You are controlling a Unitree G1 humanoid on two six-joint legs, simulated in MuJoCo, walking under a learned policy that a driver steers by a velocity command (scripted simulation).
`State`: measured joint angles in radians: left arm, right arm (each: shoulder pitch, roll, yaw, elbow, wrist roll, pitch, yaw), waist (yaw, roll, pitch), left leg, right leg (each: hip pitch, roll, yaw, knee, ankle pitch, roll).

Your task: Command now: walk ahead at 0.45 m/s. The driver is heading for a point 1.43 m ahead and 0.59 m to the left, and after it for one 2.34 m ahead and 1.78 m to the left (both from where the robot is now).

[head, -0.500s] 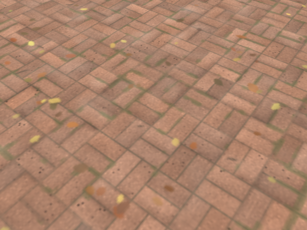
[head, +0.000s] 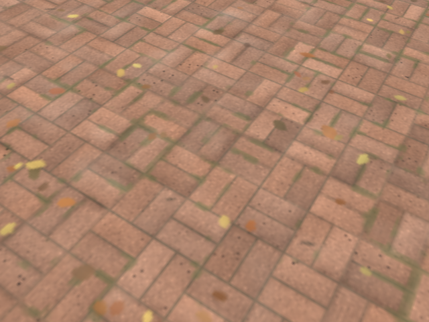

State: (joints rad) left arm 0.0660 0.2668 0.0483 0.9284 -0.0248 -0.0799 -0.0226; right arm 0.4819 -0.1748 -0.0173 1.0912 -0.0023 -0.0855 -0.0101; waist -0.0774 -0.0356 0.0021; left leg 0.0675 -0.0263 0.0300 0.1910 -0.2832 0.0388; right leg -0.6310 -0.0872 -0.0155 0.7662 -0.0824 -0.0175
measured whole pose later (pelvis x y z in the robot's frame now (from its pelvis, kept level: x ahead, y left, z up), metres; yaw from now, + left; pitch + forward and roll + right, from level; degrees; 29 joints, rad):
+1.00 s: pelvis +0.57 +0.06 +0.00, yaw +24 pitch +2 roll +0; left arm 0.06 0.29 0.06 0.79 0.01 -0.11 0.01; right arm 0.30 -0.25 -0.08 0.83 0.01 -0.07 0.00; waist -0.04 -0.03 0.04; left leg -0.18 -0.12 -0.07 0.33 -0.17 0.11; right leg -0.65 -0.11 0.09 0.87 -0.17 0.04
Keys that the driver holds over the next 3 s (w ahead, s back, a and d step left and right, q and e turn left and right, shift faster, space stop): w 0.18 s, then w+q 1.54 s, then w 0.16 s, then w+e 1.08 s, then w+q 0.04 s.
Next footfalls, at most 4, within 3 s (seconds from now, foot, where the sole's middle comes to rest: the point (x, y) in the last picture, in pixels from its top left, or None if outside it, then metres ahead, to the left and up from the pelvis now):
0.16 right None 0.29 -0.14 -0.78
0.74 left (161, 301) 0.57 0.12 -0.78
1.22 right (181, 209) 0.92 0.05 -0.78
1.74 left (75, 208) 0.94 0.44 -0.78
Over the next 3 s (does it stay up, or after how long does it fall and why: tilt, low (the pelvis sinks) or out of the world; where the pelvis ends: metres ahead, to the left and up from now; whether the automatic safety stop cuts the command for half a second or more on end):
stays up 1.41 0.76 0.00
